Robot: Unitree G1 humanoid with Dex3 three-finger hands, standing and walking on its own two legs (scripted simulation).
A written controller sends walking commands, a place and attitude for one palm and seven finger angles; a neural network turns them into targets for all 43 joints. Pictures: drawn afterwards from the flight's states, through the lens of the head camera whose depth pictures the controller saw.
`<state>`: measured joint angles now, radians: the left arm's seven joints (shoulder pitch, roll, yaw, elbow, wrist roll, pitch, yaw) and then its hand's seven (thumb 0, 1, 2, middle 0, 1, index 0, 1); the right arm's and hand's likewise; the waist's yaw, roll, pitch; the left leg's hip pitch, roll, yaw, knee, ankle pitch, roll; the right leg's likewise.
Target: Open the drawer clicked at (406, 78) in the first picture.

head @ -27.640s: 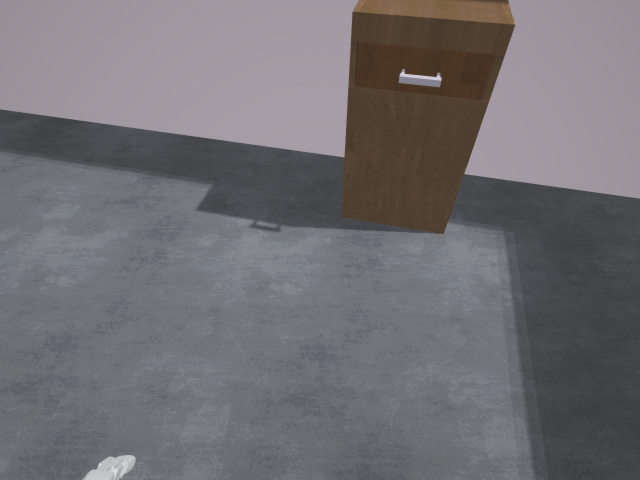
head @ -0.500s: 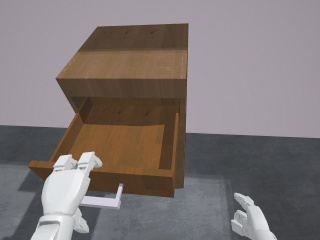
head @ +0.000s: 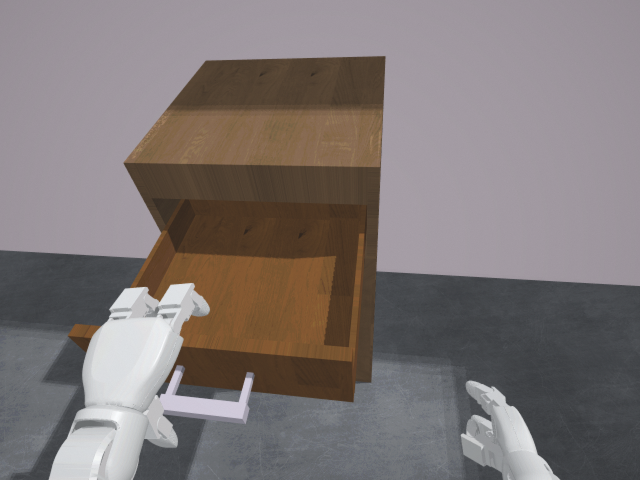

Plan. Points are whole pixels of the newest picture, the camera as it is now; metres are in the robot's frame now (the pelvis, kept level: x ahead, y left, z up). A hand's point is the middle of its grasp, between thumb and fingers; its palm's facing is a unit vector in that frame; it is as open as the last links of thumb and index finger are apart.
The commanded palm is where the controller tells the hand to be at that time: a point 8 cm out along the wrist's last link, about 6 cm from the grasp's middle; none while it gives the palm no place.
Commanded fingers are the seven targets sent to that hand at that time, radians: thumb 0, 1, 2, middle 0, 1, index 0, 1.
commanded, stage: lift the hand off the handle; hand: left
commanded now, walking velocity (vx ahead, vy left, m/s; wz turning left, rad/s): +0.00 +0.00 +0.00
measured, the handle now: (208, 392) +0.23 +0.22 -0.07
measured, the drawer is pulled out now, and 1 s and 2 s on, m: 0.30 0.30 0.30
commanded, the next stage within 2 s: draw the hand back to the body in 0.06 s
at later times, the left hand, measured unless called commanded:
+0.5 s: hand (124, 370) +0.19 +0.25 +0.09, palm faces +0.10 -0.08 -0.99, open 13.8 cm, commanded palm +0.15 +0.24 +0.15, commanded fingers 0.00 -0.50 0.30 -0.30 -1.20 -0.30 -1.20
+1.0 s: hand (130, 345) +0.20 +0.22 +0.14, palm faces +0.37 -0.84 -0.40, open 13.2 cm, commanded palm +0.15 +0.26 +0.17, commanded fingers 0.00 -0.05 0.50 -0.27 -0.91 -0.27 -0.91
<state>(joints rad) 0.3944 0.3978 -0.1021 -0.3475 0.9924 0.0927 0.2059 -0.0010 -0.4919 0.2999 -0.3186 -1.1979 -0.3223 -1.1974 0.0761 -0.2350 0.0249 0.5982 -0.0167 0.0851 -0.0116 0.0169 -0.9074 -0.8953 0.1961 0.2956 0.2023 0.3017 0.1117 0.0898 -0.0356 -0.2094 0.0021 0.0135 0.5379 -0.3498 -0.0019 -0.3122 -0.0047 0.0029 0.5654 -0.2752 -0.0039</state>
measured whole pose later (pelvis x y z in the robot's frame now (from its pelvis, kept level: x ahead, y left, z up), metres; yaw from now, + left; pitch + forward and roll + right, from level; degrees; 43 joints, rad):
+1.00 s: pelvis +0.01 +0.00 +0.01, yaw +2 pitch -4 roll -1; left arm 0.51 0.30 0.17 -0.50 0.04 -0.05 0.13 -0.01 -0.34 0.37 -0.30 -1.10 -0.31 -1.10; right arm 0.19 -0.18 0.06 0.59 -0.02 -0.14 -0.10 0.02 -0.91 -0.90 0.20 0.30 0.20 0.30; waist 0.07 0.04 0.03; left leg -0.05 0.01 -0.03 0.45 -0.33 0.00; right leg -0.13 0.00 -0.04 0.45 -0.26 0.00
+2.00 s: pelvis +0.00 +0.00 +0.01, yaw +3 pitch -1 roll -1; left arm 0.54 0.33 0.35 -0.52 -0.03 -0.17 0.11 0.01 0.88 0.90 -0.21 -0.30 -0.21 -0.30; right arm 0.16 -0.21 0.02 0.60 0.00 -0.12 -0.08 0.02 -0.90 -0.90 0.20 0.30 0.20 0.30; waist 0.02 0.06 0.02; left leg -0.14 0.01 -0.05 0.45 -0.30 0.00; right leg -0.20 -0.01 -0.06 0.42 -0.21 0.00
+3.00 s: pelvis -0.12 -0.02 +0.00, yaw +2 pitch +3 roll -1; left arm 0.61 0.39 0.34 -0.64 -0.05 -0.22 0.12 0.02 0.89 0.90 -0.21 -0.30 -0.21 -0.30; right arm 0.12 -0.18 0.01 0.61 0.02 -0.13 -0.06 0.02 -0.90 -0.89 0.20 0.30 0.21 0.30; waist -0.01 0.01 0.05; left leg -0.49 0.02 -0.04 0.71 -0.28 -0.01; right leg -0.27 0.05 -0.03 0.51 -0.29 -0.04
